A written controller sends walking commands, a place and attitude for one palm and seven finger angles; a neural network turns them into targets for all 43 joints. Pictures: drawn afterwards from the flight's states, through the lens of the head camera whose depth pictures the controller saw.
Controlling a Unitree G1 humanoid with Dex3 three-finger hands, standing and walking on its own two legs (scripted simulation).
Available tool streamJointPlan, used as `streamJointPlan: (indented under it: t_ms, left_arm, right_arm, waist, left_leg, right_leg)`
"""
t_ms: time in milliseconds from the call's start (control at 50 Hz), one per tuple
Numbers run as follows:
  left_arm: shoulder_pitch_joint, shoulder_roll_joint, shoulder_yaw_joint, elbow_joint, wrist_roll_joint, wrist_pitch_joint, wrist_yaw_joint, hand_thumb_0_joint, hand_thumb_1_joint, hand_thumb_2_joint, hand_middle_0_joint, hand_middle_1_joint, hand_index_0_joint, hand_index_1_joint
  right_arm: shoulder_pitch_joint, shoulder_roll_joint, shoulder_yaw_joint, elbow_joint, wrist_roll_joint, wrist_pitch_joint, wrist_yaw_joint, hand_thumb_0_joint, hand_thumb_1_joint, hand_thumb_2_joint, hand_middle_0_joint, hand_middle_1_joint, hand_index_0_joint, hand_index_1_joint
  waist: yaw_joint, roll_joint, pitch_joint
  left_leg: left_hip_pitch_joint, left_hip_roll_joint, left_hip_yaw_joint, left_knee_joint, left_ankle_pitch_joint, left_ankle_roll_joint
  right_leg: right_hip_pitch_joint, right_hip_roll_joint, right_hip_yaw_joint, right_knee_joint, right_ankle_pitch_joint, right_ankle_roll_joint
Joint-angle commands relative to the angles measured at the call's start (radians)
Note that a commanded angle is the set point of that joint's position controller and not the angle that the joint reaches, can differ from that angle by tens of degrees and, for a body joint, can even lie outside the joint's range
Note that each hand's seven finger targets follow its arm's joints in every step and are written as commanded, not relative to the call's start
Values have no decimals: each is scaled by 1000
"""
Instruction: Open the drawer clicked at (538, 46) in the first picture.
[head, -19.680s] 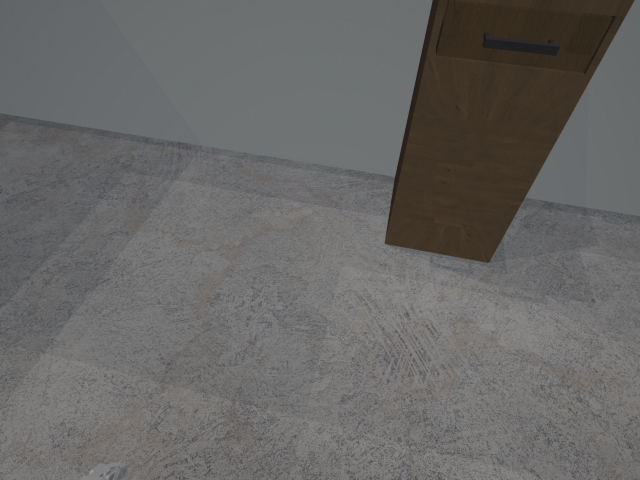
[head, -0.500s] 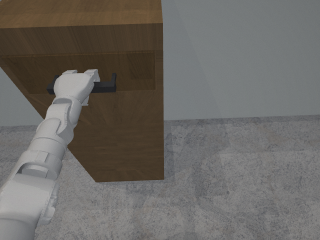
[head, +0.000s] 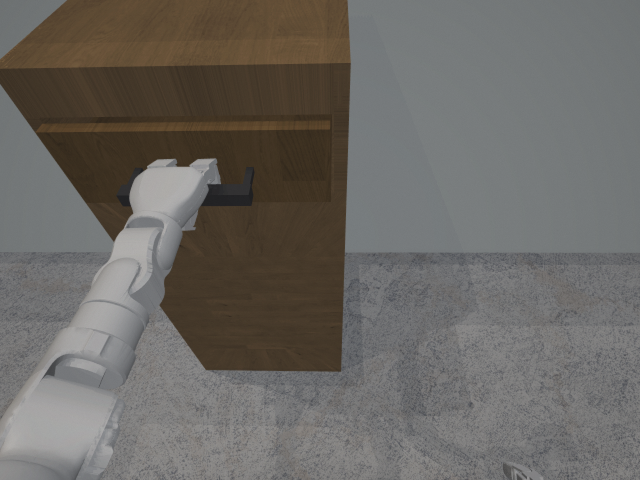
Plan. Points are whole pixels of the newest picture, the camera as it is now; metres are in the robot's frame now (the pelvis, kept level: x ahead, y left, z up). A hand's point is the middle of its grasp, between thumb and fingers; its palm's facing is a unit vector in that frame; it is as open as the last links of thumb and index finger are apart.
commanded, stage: pull the drawer open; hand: left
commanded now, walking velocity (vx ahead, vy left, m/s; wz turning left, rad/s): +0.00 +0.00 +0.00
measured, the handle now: (189, 184) +0.48 +0.20 +0.11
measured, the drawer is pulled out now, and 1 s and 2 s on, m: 0.03 0.09 0.29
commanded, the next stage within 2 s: none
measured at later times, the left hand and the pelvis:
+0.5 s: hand (178, 251) +0.38 +0.20 +0.08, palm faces +0.03 -0.11 -0.99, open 5.4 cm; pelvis +0.01 +0.00 +0.00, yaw -2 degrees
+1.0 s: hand (173, 262) +0.36 +0.20 +0.08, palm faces -0.02 -0.07 -1.00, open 5.4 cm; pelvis -0.01 -0.01 +0.00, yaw +1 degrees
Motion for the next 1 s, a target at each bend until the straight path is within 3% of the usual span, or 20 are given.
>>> streamJointPlan:
  t_ms: [0,40,80,120,180,220,300,460,500,540,580,620,640,700,760,800,860,900,940,980]
  left_arm:
    - [-491,243,128,-148,0,-20,26,0,900,900,-400,-1350,-400,-1350]
    - [-497,213,106,-135,-2,-33,27,0,900,900,-400,-1350,-400,-1350]
    - [-504,237,126,-133,1,-46,29,0,900,900,-400,-1350,-400,-1350]
    - [-422,248,150,-161,-2,-57,29,0,900,900,-400,-1350,-400,-1350]
    - [-297,206,136,-249,-10,-60,32,0,900,900,-400,-1350,-400,-1350]
    - [-198,221,163,-324,-24,-53,33,0,900,900,-400,-1350,-400,-1350]
    - [2,206,174,-503,-47,-12,39,0,900,900,-400,-1350,-400,-1350]
    - [298,200,192,-773,-64,81,39,0,900,900,-400,-1350,-400,-1350]
    - [-8,209,144,-655,-39,104,43,0,900,900,-400,-1350,-400,-1350]
    - [-26,224,153,-601,-20,114,45,0,900,900,-400,-1350,-400,-1350]
    - [-48,164,91,-596,-19,118,31,0,900,900,-400,-1350,-400,-1350]
    - [-93,184,99,-597,-22,110,18,0,900,900,-400,-1350,-400,-1350]
    - [-106,150,71,-601,-26,103,10,0,900,900,-400,-1350,-400,-1350]
    - [-120,169,89,-562,-35,76,-10,0,900,900,-400,-1350,-400,-1350]
    - [-151,151,77,-532,-39,41,-21,0,900,900,-400,-1350,-400,-1350]
    - [-156,191,109,-511,-33,22,-22,0,900,900,-400,-1350,-400,-1350]
    - [-189,162,90,-506,-24,-2,-12,0,900,900,-400,-1350,-400,-1350]
    - [-97,188,122,-544,-31,-10,-7,0,900,900,-400,-1350,-400,-1350]
    - [-37,154,109,-582,-38,-13,-3,0,900,900,-400,-1350,-400,-1350]
    - [67,181,152,-652,-48,-14,4,0,900,900,-400,-1350,-400,-1350]
  right_arm:
    - [37,-136,-43,-93,-10,-24,-13,0,-900,-900,200,300,200,300]
    - [34,-128,-42,-101,-11,-27,-13,0,-900,-900,200,300,200,300]
    - [38,-130,-41,-103,-12,-27,-13,0,-900,-900,200,300,200,300]
    - [31,-127,-43,-120,-15,-25,-9,0,-900,-900,200,300,200,300]
    - [8,-122,-47,-145,-14,-22,5,0,-900,-900,200,300,200,300]
    - [-7,-125,-49,-162,-12,-21,17,0,-900,-900,200,300,200,300]
    - [-49,-126,-52,-188,-11,-28,38,0,-900,-900,200,300,200,300]
    - [-132,-117,-34,-205,-10,-54,47,0,-900,-900,200,300,200,300]
    - [-107,-131,-26,-144,-4,-48,24,0,-900,-900,200,300,200,300]
    - [-111,-123,-28,-133,-3,-53,7,0,-900,-900,200,300,200,300]
    - [-128,-111,-18,-137,-1,-51,0,0,-900,-900,200,300,200,300]
    - [-141,-110,-14,-134,-3,-47,-4,0,-900,-900,200,300,200,300]
    - [-146,-105,-14,-136,-5,-46,-5,0,-900,-900,200,300,200,300]
    - [-148,-110,-10,-142,-11,-44,-9,0,-900,-900,200,300,200,300]
    - [-153,-99,-4,-151,-13,-48,-13,0,-900,-900,200,300,200,300]
    - [-147,-104,-5,-150,-16,-48,-14,0,-900,-900,200,300,200,300]
    - [-141,-95,-7,-150,-17,-54,-12,0,-900,-900,200,300,200,300]
    - [-145,-99,-12,-165,-21,-56,-5,0,-900,-900,200,300,200,300]
    - [-155,-92,-13,-177,-20,-58,2,0,-900,-900,200,300,200,300]
    - [-162,-94,-18,-189,-22,-61,10,0,-900,-900,200,300,200,300]
  waist:
    - [-25,-43,-330]
    - [-26,-42,-312]
    - [-20,-34,-318]
    - [8,-41,-371]
    - [26,-25,-374]
    - [43,-39,-381]
    - [63,-33,-388]
    - [84,-34,-322]
    - [5,-65,-219]
    - [27,-40,-236]
    - [27,-24,-243]
    - [31,-9,-264]
    - [27,-11,-270]
    - [30,-65,-264]
    - [32,-57,-247]
    - [36,-73,-249]
    - [34,-41,-257]
    - [58,-35,-297]
    - [65,-32,-293]
    - [83,-38,-324]
  left_leg:
    - [233,-17,4,4,430,31]
    - [223,-20,6,10,418,34]
    - [212,-21,3,14,420,31]
    - [211,-25,9,16,440,34]
    - [222,-21,10,14,486,32]
    - [222,-17,8,11,524,33]
    - [248,-13,9,1,592,33]
    - [273,-9,8,-28,610,28]
    - [257,-9,6,-29,486,25]
    - [273,-16,6,-38,426,26]
    - [289,-23,0,-40,420,25]
    - [307,-22,-3,-38,435,23]
    - [320,-22,-6,-34,451,23]
    - [302,-22,-7,-27,440,23]
    - [281,-29,-5,-26,415,24]
    - [268,-29,-2,-21,396,24]
    - [260,-31,-3,-18,380,22]
    - [260,-32,0,-14,396,24]
    - [250,-31,-1,-18,402,25]
    - [252,-30,1,-17,448,25]
  right_leg:
    - [65,7,7,-38,472,-4]
    - [52,6,8,-37,478,-2]
    - [53,5,11,-28,483,-4]
    - [104,2,16,-23,518,-3]
    - [116,6,12,-16,555,-5]
    - [149,6,14,-14,593,-3]
    - [190,6,17,-20,642,4]
    - [222,3,10,-29,667,12]
    - [119,12,3,-54,548,9]
    - [111,17,6,-67,468,2]
    - [106,13,2,-67,458,-1]
    - [117,8,5,-62,463,-5]
    - [111,8,4,-59,475,-5]
    - [123,4,8,-61,489,-3]
    - [116,0,7,-56,495,-1]
    - [121,-3,14,-60,484,-1]
    - [103,-2,11,-50,464,-3]
    - [143,-4,21,-50,486,-4]
    - [147,-5,18,-42,503,-2]
    - [190,-6,22,-32,568,0]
